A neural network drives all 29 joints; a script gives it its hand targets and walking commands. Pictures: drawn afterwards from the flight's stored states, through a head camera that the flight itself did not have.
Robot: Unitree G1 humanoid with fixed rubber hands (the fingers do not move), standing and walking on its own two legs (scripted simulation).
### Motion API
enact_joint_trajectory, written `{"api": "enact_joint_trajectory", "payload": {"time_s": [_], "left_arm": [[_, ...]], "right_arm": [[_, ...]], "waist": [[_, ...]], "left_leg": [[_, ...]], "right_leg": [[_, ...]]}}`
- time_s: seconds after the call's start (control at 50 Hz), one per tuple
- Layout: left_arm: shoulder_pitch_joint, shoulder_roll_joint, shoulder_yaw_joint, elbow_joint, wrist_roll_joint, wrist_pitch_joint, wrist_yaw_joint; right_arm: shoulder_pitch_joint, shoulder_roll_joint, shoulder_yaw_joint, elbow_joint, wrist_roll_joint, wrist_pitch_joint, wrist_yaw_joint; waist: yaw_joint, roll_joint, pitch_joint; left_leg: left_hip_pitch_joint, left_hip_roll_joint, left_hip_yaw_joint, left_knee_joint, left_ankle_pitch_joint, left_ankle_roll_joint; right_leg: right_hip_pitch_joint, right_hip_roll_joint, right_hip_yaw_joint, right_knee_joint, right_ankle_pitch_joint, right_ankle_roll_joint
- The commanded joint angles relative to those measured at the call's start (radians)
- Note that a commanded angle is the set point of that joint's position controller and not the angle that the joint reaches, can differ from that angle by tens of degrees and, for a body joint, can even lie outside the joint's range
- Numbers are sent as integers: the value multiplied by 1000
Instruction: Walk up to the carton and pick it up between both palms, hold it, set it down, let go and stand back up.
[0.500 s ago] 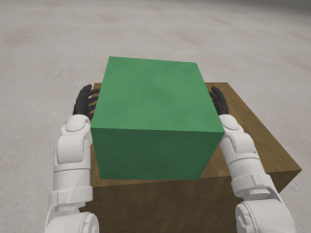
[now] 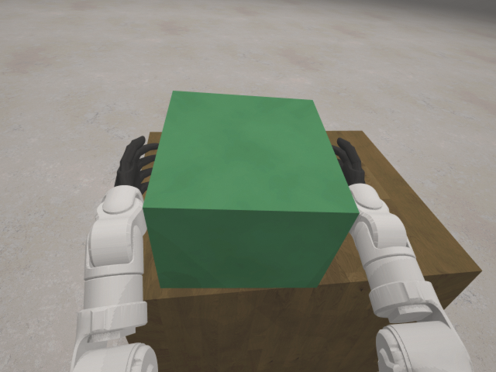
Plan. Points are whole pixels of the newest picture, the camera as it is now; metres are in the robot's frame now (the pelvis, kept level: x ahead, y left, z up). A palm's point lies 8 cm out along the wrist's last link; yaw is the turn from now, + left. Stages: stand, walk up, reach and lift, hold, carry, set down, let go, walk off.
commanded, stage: hold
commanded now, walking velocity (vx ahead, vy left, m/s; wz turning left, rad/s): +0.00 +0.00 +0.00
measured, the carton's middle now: (242, 186) +0.38 +0.01 +0.15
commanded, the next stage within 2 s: set down in 0.16 s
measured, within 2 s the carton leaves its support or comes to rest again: neither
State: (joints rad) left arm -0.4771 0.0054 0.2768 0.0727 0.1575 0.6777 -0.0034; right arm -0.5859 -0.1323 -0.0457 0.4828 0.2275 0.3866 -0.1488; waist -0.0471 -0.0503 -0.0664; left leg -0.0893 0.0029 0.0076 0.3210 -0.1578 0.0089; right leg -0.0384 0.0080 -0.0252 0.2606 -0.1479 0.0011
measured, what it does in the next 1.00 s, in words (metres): stands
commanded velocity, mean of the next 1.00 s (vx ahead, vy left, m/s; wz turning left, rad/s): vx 0.00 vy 0.00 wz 0.00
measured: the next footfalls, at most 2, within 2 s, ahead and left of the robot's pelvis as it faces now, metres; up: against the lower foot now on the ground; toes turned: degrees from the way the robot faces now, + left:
none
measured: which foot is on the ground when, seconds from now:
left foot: down 0.00-1.00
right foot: down 0.00-1.00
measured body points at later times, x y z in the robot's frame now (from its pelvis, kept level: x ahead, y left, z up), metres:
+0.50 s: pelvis -0.01 +0.00 +0.00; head -0.05 +0.02 +0.45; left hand +0.36 +0.18 +0.16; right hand +0.37 -0.17 +0.16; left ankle +0.02 +0.11 -0.75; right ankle +0.00 -0.12 -0.75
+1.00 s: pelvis +0.02 -0.02 +0.00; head +0.00 +0.02 +0.45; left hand +0.39 +0.17 +0.13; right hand +0.41 -0.18 +0.12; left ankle +0.02 +0.11 -0.75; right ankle +0.00 -0.12 -0.75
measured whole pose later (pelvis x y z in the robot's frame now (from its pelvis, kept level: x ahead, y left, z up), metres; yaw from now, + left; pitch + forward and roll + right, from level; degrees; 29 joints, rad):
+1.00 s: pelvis +0.02 -0.02 +0.00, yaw +2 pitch -2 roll -1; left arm -0.45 0.00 0.24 0.26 0.19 0.35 0.02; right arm -0.55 -0.12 -0.07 0.71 0.13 0.00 -0.09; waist -0.01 -0.07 -0.02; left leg -0.10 0.02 -0.03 0.31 -0.18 -0.02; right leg -0.03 0.03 -0.06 0.24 -0.17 -0.02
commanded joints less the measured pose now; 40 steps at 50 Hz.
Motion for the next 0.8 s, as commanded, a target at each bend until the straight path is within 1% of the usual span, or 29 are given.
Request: {"api": "enact_joint_trajectory", "payload": {"time_s": [0.0,0.02,0.04,0.08,0.12,0.14,0.16,0.18,0.2,0.22,0.3,0.32,0.34,0.4,0.42,0.44,0.46,0.48,0.54,0.56,0.58,0.6,0.62,0.64,0.68,0.72,0.74,0.76,0.78], "left_arm": [[-716,-524,-560,-165,-134,-59,-132],[-714,-525,-563,-173,-134,-58,-132],[-729,-526,-573,-199,-139,-62,-130],[-733,-531,-581,-205,-145,-67,-127],[-720,-526,-568,-173,-135,-56,-128],[-723,-516,-559,-161,-133,-54,-131],[-730,-521,-576,-149,-126,-63,-136],[-726,-525,-576,-159,-122,-75,-138],[-714,-539,-596,-167,-128,-83,-138],[-720,-541,-587,-164,-122,-96,-139],[-687,-526,-540,-81,-87,-138,-147],[-685,-518,-522,-57,-73,-154,-152],[-673,-521,-519,-50,-68,-170,-155],[-670,-516,-482,28,-41,-216,-160],[-670,-518,-474,32,-32,-234,-159],[-667,-512,-481,36,-28,-249,-158],[-672,-515,-483,48,-25,-266,-155],[-680,-520,-486,57,-26,-283,-150],[-686,-534,-493,84,-25,-323,-132],[-685,-541,-506,84,-29,-332,-127],[-693,-544,-509,85,-31,-343,-122],[-687,-545,-517,89,-32,-352,-118],[-683,-546,-521,95,-33,-359,-112],[-681,-549,-522,98,-35,-365,-109],[-685,-554,-537,89,-47,-376,-103],[-680,-555,-542,85,-45,-384,-97],[-666,-547,-535,95,-42,-384,-93],[-660,-547,-532,100,-44,-385,-96],[-645,-550,-533,94,-45,-386,-93]], "right_arm": [[-807,603,415,-396,91,-66,107],[-803,605,419,-399,89,-64,107],[-817,605,425,-415,99,-67,108],[-821,617,432,-421,105,-66,106],[-806,602,419,-404,89,-63,106],[-812,597,406,-392,87,-60,108],[-815,579,407,-393,81,-75,115],[-826,578,400,-399,69,-90,121],[-821,578,404,-405,78,-102,126],[-829,569,388,-398,64,-117,131],[-808,553,346,-334,14,-176,147],[-803,548,328,-305,-12,-196,152],[-797,556,321,-285,-27,-217,157],[-806,549,274,-242,-81,-284,171],[-810,550,263,-225,-103,-308,177],[-813,546,254,-223,-117,-334,182],[-824,548,246,-214,-131,-357,186],[-827,543,238,-199,-143,-380,188],[-850,539,220,-192,-170,-438,199],[-851,530,220,-178,-175,-454,200],[-850,535,219,-172,-175,-468,200],[-849,532,221,-166,-177,-480,201],[-852,525,219,-161,-174,-492,202],[-844,532,230,-164,-176,-499,200],[-843,525,237,-159,-165,-510,196],[-825,525,239,-150,-166,-516,191],[-822,523,238,-143,-159,-518,189],[-818,532,247,-142,-158,-516,186],[-806,527,255,-139,-147,-516,184]], "waist": [[-2,63,-361],[-5,63,-359],[1,73,-385],[2,71,-388],[-6,57,-362],[-11,60,-341],[-21,75,-348],[-13,75,-353],[-21,89,-376],[-24,98,-366],[-16,69,-309],[-4,57,-281],[3,58,-290],[18,38,-261],[24,43,-266],[26,37,-277],[34,39,-292],[30,35,-302],[32,46,-338],[34,43,-352],[30,57,-364],[35,52,-373],[33,56,-381],[35,46,-394],[27,50,-418],[26,48,-403],[24,48,-404],[29,38,-401],[31,46,-407]], "left_leg": [[179,-40,-10,-2,269,-40],[185,-42,-8,-4,277,-39],[191,-38,-9,3,297,-45],[190,-42,-11,8,300,-46],[192,-38,-13,-2,289,-41],[177,-40,-10,-11,254,-37],[182,-36,-7,3,271,-43],[195,-33,-6,11,296,-46],[207,-34,-12,14,314,-50],[216,-31,-8,15,323,-56],[187,-30,-4,-8,257,-49],[173,-28,2,-13,234,-46],[168,-31,8,-22,221,-43],[139,-26,19,-38,152,-34],[141,-24,25,-44,147,-34],[146,-23,27,-45,146,-30],[142,-22,29,-45,148,-31],[149,-19,31,-42,155,-31],[164,-13,33,-34,171,-39],[163,-11,35,-34,180,-41],[169,-13,40,-26,200,-43],[176,-11,38,-23,219,-45],[176,-13,37,-17,230,-51],[183,-13,41,-12,246,-46],[187,-15,36,-6,264,-50],[181,-16,33,0,281,-56],[181,-15,34,-2,284,-54],[175,-20,38,-4,284,-48],[172,-19,36,0,300,-53]], "right_leg": [[18,44,-9,-16,205,37],[23,43,-5,-11,219,36],[24,45,-6,-8,228,35],[25,43,-9,-7,240,39],[19,42,-7,-14,219,37],[10,38,-2,-19,188,34],[16,52,-46,-8,178,26],[10,55,-50,-8,178,23],[20,52,-50,-9,191,19],[14,53,-53,-11,194,19],[14,44,-56,-20,152,25],[8,43,-62,-25,129,27],[20,37,-57,-26,120,26],[14,27,-65,-35,65,29],[19,25,-71,-35,46,31],[20,23,-74,-35,45,32],[23,23,-76,-35,49,33],[23,24,-82,-33,49,33],[22,22,-87,-30,64,31],[25,23,-91,-30,70,30],[31,21,-92,-30,92,29],[33,21,-94,-23,111,32],[33,23,-96,-23,119,32],[35,21,-96,-23,141,35],[46,24,-95,-20,163,36],[60,22,-96,-19,192,38],[63,19,-92,-19,209,40],[75,18,-92,-19,226,43],[83,14,-88,-9,256,42]]}}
